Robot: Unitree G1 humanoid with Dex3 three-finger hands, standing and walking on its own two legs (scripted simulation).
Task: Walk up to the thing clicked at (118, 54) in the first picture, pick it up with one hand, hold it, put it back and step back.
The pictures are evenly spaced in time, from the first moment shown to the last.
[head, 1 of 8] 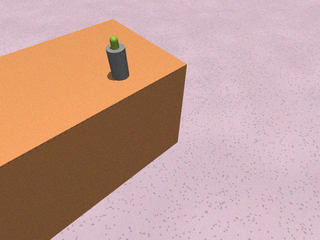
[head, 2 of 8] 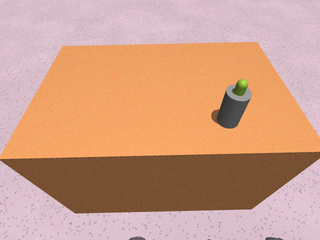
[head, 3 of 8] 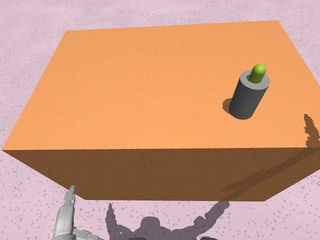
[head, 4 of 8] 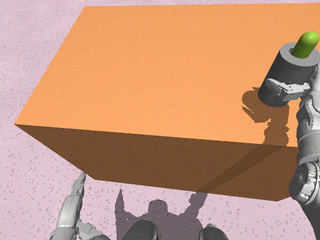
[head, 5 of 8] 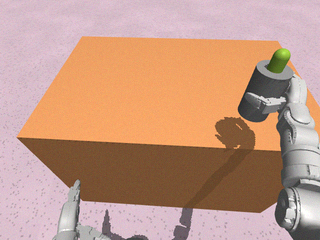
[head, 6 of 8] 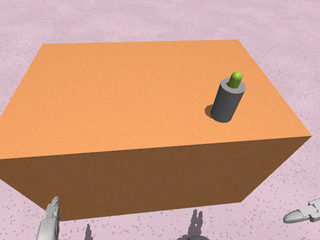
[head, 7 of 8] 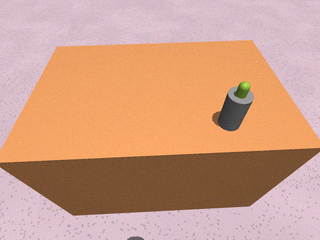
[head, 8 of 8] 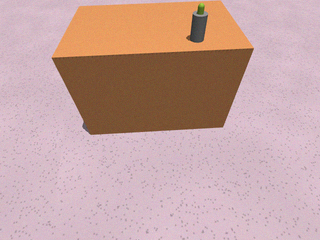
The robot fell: no
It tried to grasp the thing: yes
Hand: right
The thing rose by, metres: 0.22
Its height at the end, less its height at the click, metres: +0.00
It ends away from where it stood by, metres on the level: 0.02
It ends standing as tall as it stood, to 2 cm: yes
